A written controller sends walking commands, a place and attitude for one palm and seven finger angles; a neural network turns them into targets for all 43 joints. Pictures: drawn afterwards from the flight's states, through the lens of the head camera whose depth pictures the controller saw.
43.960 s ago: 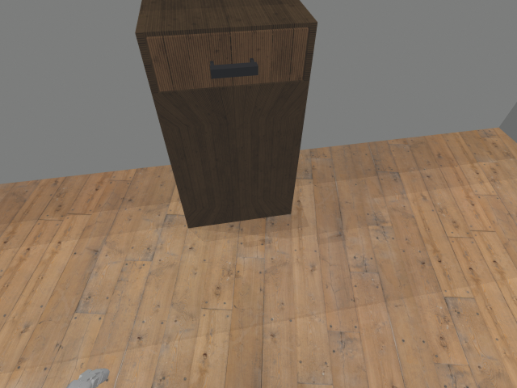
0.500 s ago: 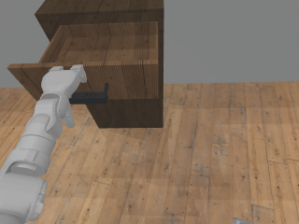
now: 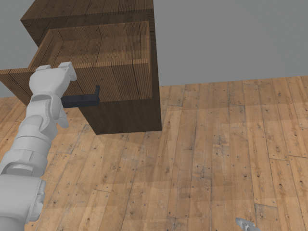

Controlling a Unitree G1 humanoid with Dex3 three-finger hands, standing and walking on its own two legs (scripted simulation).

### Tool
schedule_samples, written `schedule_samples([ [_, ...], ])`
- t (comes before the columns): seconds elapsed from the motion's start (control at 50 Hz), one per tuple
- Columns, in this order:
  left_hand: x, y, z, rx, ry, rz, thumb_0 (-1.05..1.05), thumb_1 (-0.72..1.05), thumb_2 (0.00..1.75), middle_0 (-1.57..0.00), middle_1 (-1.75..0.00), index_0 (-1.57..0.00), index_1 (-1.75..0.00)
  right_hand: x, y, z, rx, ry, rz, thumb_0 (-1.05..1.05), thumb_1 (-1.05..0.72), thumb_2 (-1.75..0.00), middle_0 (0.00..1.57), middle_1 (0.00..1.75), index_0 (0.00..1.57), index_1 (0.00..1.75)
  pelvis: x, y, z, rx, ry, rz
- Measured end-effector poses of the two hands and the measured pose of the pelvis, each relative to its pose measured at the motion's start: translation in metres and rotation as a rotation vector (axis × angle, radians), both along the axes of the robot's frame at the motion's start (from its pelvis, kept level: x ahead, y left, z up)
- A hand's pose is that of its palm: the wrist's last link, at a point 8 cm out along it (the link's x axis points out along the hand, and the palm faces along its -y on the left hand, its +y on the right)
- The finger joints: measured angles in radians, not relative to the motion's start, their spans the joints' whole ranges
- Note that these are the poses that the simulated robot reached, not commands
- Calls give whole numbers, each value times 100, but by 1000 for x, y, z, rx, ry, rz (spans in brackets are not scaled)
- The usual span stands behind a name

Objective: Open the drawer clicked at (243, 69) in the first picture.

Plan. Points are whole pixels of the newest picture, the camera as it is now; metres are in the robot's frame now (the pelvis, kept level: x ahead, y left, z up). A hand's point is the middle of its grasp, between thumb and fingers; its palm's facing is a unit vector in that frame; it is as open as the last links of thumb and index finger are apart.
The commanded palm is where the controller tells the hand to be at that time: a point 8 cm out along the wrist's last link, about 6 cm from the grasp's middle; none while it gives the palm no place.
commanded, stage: move the hooked fingers above the handle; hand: left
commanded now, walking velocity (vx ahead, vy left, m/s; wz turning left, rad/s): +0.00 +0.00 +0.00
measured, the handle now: (78, 95) +0.50 +0.27 +0.03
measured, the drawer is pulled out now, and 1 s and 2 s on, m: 0.29 0.29 0.29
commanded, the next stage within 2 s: none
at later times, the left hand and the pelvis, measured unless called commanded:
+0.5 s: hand (55, 92) +0.44 +0.28 +0.12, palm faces -0.04 +0.07 -1.00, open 13.9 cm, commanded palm +0.41 +0.26 +0.15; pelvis -0.01 +0.00 +0.00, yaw +0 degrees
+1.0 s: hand (51, 96) +0.43 +0.30 +0.10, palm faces -0.17 +0.05 -0.98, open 13.9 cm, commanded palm +0.42 +0.26 +0.15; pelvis -0.01 +0.01 +0.00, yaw +1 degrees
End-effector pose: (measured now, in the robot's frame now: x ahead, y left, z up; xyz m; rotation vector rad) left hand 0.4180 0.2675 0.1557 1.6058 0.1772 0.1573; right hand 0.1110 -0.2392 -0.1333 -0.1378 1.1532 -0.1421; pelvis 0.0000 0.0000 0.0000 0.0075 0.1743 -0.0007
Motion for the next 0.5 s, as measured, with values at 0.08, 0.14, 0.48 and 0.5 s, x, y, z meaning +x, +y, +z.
schedule_samples([
  [0.08, -18, 8, -8, -6, 103, -21, 0, -49, 30, -33, -121, -32, -121, 1, -13, 7, -52, -14, 30, 0, -90, -90, 20, 30, 21, 30, -3, -3, 0, -2, -18, 34],
  [0.14, -27, -14, -13, -27, 121, -163, 0, -49, 30, -33, -120, -32, -121, 3, -23, 11, -99, -16, 59, 0, -90, -90, 20, 30, 21, 30, -6, -3, -1, -4, -30, 57],
  [0.48, 5, 5, 20, 33, -24, 14, 0, -49, 30, -31, -120, -31, -120, -35, -13, -3, -15, 34, -29, 0, -90, -90, 20, 30, 20, 30, -11, 1, -2, 4, 13, -1],
  [0.5, 2, 7, 14, 27, 23, 25, 0, -49, 30, -31, -120, -31, -120, -38, -11, -4, -9, 43, -31, 0, -90, -90, 20, 30, 20, 30, -10, 2, -2, 3, 9, 2],
])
